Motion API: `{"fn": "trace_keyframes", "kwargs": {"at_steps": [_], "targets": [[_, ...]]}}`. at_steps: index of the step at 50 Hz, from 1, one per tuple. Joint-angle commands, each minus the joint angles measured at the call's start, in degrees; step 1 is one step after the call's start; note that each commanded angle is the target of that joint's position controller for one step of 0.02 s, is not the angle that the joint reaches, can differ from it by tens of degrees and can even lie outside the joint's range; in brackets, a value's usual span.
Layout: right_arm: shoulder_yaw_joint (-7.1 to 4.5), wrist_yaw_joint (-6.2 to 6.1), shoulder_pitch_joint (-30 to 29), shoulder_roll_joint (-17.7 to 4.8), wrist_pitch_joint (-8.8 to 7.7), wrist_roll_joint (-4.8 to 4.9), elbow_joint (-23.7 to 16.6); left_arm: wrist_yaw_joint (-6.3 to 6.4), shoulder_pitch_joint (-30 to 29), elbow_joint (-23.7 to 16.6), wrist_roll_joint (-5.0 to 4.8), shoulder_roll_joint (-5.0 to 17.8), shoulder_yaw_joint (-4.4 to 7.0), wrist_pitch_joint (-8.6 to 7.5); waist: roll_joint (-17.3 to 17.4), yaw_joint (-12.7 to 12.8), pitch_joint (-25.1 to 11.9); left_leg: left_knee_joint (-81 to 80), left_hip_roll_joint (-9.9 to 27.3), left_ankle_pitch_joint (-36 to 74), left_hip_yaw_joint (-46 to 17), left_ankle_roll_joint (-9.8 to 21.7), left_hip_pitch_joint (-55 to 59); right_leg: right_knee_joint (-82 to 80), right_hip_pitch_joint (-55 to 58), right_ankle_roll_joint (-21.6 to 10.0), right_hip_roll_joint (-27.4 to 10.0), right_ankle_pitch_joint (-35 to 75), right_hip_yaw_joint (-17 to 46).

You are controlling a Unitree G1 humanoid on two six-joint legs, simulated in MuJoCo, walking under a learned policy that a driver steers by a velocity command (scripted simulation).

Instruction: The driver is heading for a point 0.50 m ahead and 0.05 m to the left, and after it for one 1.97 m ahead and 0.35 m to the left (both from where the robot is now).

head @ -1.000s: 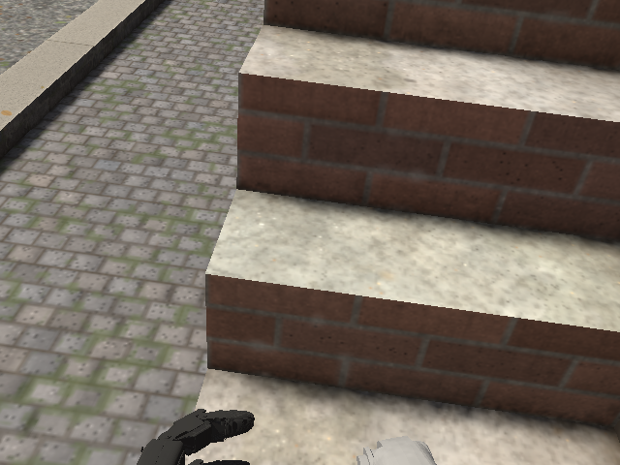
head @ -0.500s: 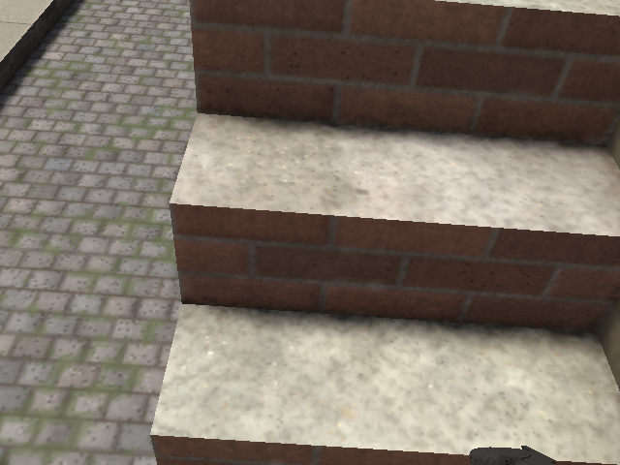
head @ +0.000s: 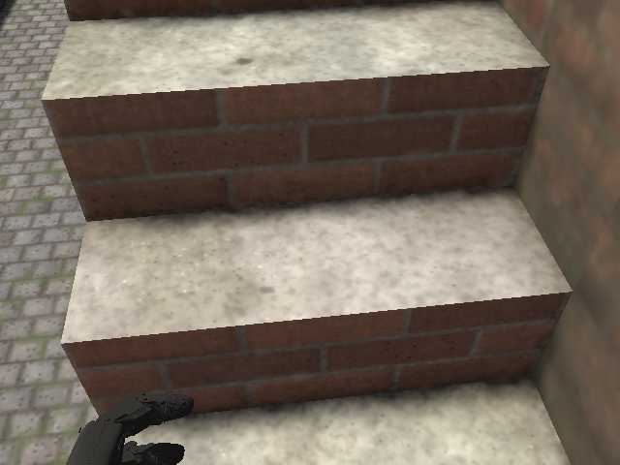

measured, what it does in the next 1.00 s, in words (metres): climbs, turning left: left foot 0.22 m higher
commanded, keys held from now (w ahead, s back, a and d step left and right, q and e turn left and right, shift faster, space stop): w+e+shift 0.04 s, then w+shift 0.14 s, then w+q+shift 0.54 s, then w+shift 0.28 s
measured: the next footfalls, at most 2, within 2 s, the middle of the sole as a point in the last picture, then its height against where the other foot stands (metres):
left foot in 0.66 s outside the picture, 0.22 m higher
right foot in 1.12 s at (409, 267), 0.22 m higher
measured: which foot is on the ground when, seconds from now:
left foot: up 0.00-0.64, down 0.66-1.00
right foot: down 0.00-0.70, up 0.72-1.00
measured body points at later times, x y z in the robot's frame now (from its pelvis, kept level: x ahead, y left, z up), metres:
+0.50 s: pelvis +0.15 -0.02 +0.19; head +0.14 -0.10 +0.63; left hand +0.07 +0.21 +0.09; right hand +0.38 -0.15 +0.10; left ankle +0.23 +0.14 -0.12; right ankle +0.08 -0.09 -0.54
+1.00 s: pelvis +0.37 +0.04 +0.42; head +0.38 +0.01 +0.86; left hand +0.58 +0.25 +0.40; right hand +0.56 -0.14 +0.29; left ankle +0.28 +0.10 -0.33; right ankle +0.52 -0.09 +0.07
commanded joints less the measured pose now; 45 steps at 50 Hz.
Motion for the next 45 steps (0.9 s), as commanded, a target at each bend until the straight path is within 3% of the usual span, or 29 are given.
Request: {"fn": "trace_keyframes", "kwargs": {"at_steps": [1, 2, 3, 4, 5, 6, 9, 11, 12, 15, 18, 21, 23, 26, 27, 29, 30, 31, 32, 33, 34, 35, 36, 37, 38, 40, 41, 42, 45], "targets": [[0.26, 1.3, -25.16, 0.9, 3.54, 0.0, -23.14, 3.77, 42.45, 20.88, 4.5, 21.35, 8.25, 1.41, -14.54, 7.94, -10.29, 60.06, -20.05, -10.34, -13.33, 0.71, -36.51, -65.95, 48.58, 5.2, -5.29, 10.05, 59.08], [1.19, 4.93, -11.68, 7.12, 2.87, -0.33, -22.2, 5.62, 26.31, 16.99, 7.89, 15.64, 3.74, 0.21, -18.82, -5.35, -9.09, 82.56, -22.66, -3.18, -29.21, 0.98, -38.55, -81.69, 33.44, 8.16, -7.62, -5.82, 78.6], [2.24, 7.12, -11.11, 8.78, 1.9, 0.26, -24.36, 5.82, 19.85, 12.77, 7.11, 9.38, 1.33, -0.18, -14.9, -7.6, 0.78, 95.93, -22.83, 6.17, -31.41, 1.97, -46.47, -80.3, 23.82, 6.55, -6.26, -13.35, 74.57], [2.95, 8.24, -10.67, 7.76, 1.44, -1.78, -25.31, 4.67, 13.74, 12.59, 4.82, 6.52, 1.01, -0.42, -9.6, -9.66, 7.0, 99.83, -21.51, 9.71, -27.96, 3.22, -49.21, -73.98, 16.27, 4.5, -2.0, -9.44, 62.96], [3.09, 8.53, -9.37, 5.81, 1.5, -3.32, -26.08, 3.53, 8.85, 12.43, 3.69, 5.09, 1.25, -1.66, -5.64, -11.94, 9.47, 102.7, -20.61, 11.46, -27.49, 4.06, -51.84, -64.61, 13.91, 2.57, 1.05, -1.6, 50.15], [3.0, 8.78, -10.52, 4.21, 1.72, -3.41, -27.45, 3.48, 7.39, 13.93, 4.49, 2.53, 1.12, -3.48, -4.84, -12.91, 10.41, 106.21, -20.54, 11.16, -26.15, 4.59, -52.02, -58.22, 11.62, 2.32, 2.9, 5.27, 41.49], [3.26, 6.32, -11.6, 4.65, 1.73, -2.91, -25.96, 4.8, 20.08, 18.04, 5.27, 1.26, 2.51, -5.11, -0.43, -7.66, 2.48, 96.07, -20.77, 17.58, -22.66, 3.96, -53.22, -60.49, 31.03, 3.62, 1.99, 22.9, 39.65], [3.39, 3.8, -11.76, 8.27, 3.43, -0.76, -26.59, 6.58, 28.26, 17.37, 3.95, 5.56, 4.31, -4.42, -3.62, -4.39, 1.18, 102.85, -23.21, 6.14, -24.53, 0.67, -66.75, -62.01, 48.72, 5.8, -3.74, 44.94, 39.26], [2.77, 3.41, -12.03, 7.19, 4.67, 0.33, -27.06, 7.22, 30.94, 17.23, 4.55, 2.69, 3.93, -3.86, -2.38, -3.67, -0.41, 104.61, -23.43, 1.77, -24.77, -0.93, -69.65, -57.62, 52.78, 6.29, -4.04, 47.52, 31.63], [2.72, 3.82, -15.15, 12.79, 6.96, 0.85, -27.63, 9.21, 36.14, 17.76, 4.14, 1.11, 2.81, -1.98, -5.38, -2.89, 0.36, 115.78, -26.43, -2.49, -23.7, -1.54, -75.91, -61.77, 50.19, 5.68, -7.97, 51.49, 27.24], [2.87, 4.76, -13.85, 14.19, 7.71, 0.35, -26.72, 8.99, 37.58, 18.43, 4.45, 0.2, 1.92, -2.47, -6.39, -3.71, 3.0, 133.68, -26.31, -2.76, -26.39, -0.93, -89.41, -62.99, 50.61, 3.69, -11.73, 42.21, 25.28], [4.42, 5.22, -24.8, 16.87, 8.37, 0.33, -30.7, 9.24, 36.26, 18.21, 5.18, -3.13, 0.47, -2.19, -4.93, -3.97, 10.28, 123.24, -23.81, 1.17, -21.29, -1.31, -90.52, -68.15, 36.77, 5.44, -8.55, 36.44, 17.11], [5.3, 4.9, -27.5, 17.23, 8.25, 0.79, -32.85, 9.65, 35.09, 18.08, 5.33, -1.66, 0.05, -2.36, -8.53, -4.77, 10.47, 117.42, -21.91, 4.59, -18.59, -2.66, -86.27, -75.02, 30.04, 3.43, -9.46, 38.48, 19.17], [4.18, 3.67, -26.6, 14.56, 8.43, 1.32, -32.73, 11.22, 40.39, 20.79, 2.96, 1.52, 2.23, -2.31, -10.15, -3.44, 8.15, 114.22, -19.97, -0.13, -18.1, -3.89, -96.31, -74.58, 47.4, 2.56, -13.66, 52.98, 18.58], [4.93, 4.31, -30.3, 16.27, 8.09, 1.81, -34.62, 11.59, 40.94, 22.26, 2.6, 3.28, 2.98, -2.08, -11.65, -3.4, 6.29, 105.85, -17.54, -5.89, -11.71, -2.13, -90.7, -79.14, 51.01, 3.08, -15.16, 70.13, 14.31], [5.48, 4.6, -27.47, 16.05, 6.39, 3.4, -35.56, 11.5, 30.9, 22.14, 1.62, 3.87, 2.28, -1.33, -13.32, -11.01, 0.13, 74.47, -19.84, -11.57, -0.84, 3.91, -49.53, -81.61, 37.2, 5.82, -10.78, 116.58, -0.28], [5.28, 4.54, -30.01, 16.27, 5.55, 5.25, -37.37, 11.79, 39.0, 26.14, -1.03, 6.18, 3.32, -0.74, -16.64, -9.62, -5.9, 63.15, -22.4, -18.24, -0.81, 4.53, -35.49, -83.15, 39.88, 3.49, -14.97, 127.99, 4.21], [3.45, 3.75, -24.32, 12.69, 6.27, 5.02, -36.89, 11.76, 38.31, 29.0, -3.5, 9.84, 4.56, -0.93, -21.41, -13.73, -7.41, 56.87, -23.85, -26.13, -3.29, 5.22, -31.9, -78.63, 49.45, 1.7, -19.48, 148.12, 4.57], [0.61, 4.62, -19.66, 4.36, 7.84, 2.62, -33.25, 12.5, 37.55, 30.48, -0.85, 12.2, 5.15, -1.73, -16.45, -15.16, -6.72, 60.13, -31.38, -35.79, 3.94, 6.08, -31.68, -71.83, 53.72, -1.92, -21.74, 174.22, 3.47], [-1.17, 4.77, -9.56, 0.17, 8.85, 1.99, -30.43, 11.46, 28.49, 26.88, -1.22, 18.2, 7.78, -1.12, -25.74, -19.06, -4.8, 46.49, -29.44, -43.16, -2.59, 8.25, -30.83, -58.46, 56.67, -5.63, -26.3, 184.82, 6.27], [-2.64, 6.14, -1.9, -3.18, 7.89, 0.24, -26.82, 11.13, 19.73, 21.52, -2.45, 21.86, 9.46, -0.52, -17.68, -23.71, -5.26, 31.68, -28.23, -34.95, -14.4, 12.99, -21.34, -44.09, 48.1, -5.0, -24.2, 171.42, 8.55], [-3.24, 5.94, 4.1, -3.66, 6.5, -1.75, -21.54, 10.23, 10.83, 14.92, -2.98, 15.55, 9.25, -0.99, 1.02, -24.18, -4.04, 19.64, -23.9, -28.25, -37.35, 22.18, -10.2, -23.4, 23.67, -2.57, -10.66, 107.78, 11.12], [-2.33, 3.42, 4.11, -3.73, 4.87, -3.81, -19.02, 8.63, 0.73, 10.05, -2.39, 6.56, 7.38, -2.07, 22.61, -20.37, 0.43, 0.5, -11.24, -25.21, -66.59, 31.66, -11.71, 20.05, 2.13, 1.59, 5.93, 20.16, 14.48], [-0.43, 2.46, 4.46, 3.23, 1.64, -3.9, -18.39, 6.69, -7.5, 2.78, -1.05, -3.38, 4.62, -4.52, 17.0, -16.07, 6.16, -0.17, -10.01, -32.01, -70.79, 25.67, -21.31, 41.37, -10.41, -4.04, 6.49, 11.37, 23.11], [0.31, 2.15, 1.28, 6.35, -0.42, -1.72, -17.02, 5.15, -5.99, 0.48, 0.42, -9.9, 1.1, -4.55, 7.29, -9.76, 9.02, 2.34, -7.29, -26.2, -64.82, 20.73, -25.58, 50.57, -16.81, -5.24, 5.52, 9.39, 23.84], [0.7, 1.94, -8.29, 7.21, -1.48, 2.54, -15.16, 4.46, 2.52, 1.18, 2.76, -15.01, -1.69, -3.21, -4.0, 0.04, 10.36, 3.47, -7.82, -14.05, -47.91, 11.75, -34.23, 56.9, -18.87, -4.25, 0.49, 8.71, 22.6], [0.05, 2.46, -15.14, 5.77, -1.52, 1.26, -17.07, 4.92, 10.44, 3.22, -0.28, -8.01, 0.44, -2.95, -6.09, 4.34, 9.48, -0.64, -9.19, -14.93, -42.24, 12.18, -41.72, 54.92, -11.46, -1.14, 1.45, 11.22, 20.6], [-0.34, 3.31, -18.4, 4.11, -2.0, -0.23, -16.89, 6.16, 10.35, 3.08, -2.65, -5.13, 1.84, -1.95, -1.98, 5.08, 11.66, -2.46, -7.74, -9.98, -38.78, 14.08, -44.6, 69.19, -13.36, 2.55, 3.62, 10.57, 16.53], [0.85, 4.59, -16.81, 4.03, -3.39, -0.93, -13.75, 8.12, 3.97, 1.5, -2.99, -7.98, -0.15, -3.08, -6.36, 3.88, 16.03, 3.2, -11.23, -2.41, -26.11, 8.93, -45.39, 63.14, -24.39, 2.88, 3.34, 19.65, 19.42]]}}
Keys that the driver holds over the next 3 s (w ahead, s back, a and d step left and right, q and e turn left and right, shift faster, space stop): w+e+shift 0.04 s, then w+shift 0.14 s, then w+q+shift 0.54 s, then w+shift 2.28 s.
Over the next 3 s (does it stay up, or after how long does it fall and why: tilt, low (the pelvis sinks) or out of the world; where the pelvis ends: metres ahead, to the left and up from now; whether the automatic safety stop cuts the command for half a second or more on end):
stays up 0.84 0.08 0.84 its command is cut before an obstacle from the start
